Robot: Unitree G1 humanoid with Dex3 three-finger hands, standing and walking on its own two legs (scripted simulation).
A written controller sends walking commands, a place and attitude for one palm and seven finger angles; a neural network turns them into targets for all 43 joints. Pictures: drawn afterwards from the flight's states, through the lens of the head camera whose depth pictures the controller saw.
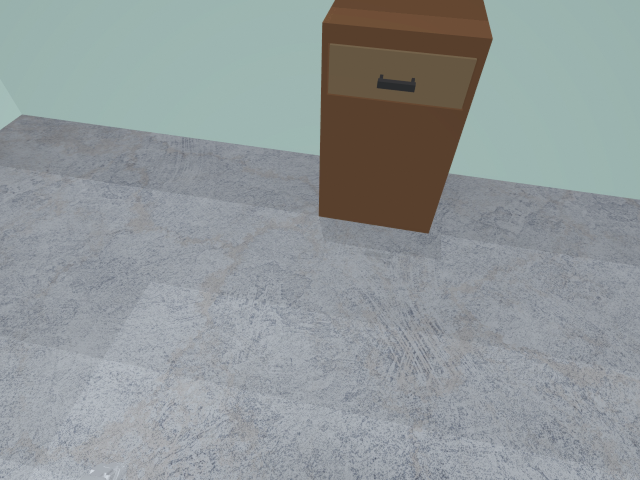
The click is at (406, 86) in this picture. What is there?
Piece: drawer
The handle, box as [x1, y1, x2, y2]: [377, 74, 415, 91]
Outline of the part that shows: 378,78 377,87 406,91 414,90 414,78 412,78 410,82 383,79 382,75 380,74 380,77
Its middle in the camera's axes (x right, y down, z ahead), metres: +0.24 -0.49 +1.22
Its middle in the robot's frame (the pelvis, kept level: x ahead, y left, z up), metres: +1.25 -0.18 -0.09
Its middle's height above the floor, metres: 0.68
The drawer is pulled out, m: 0.00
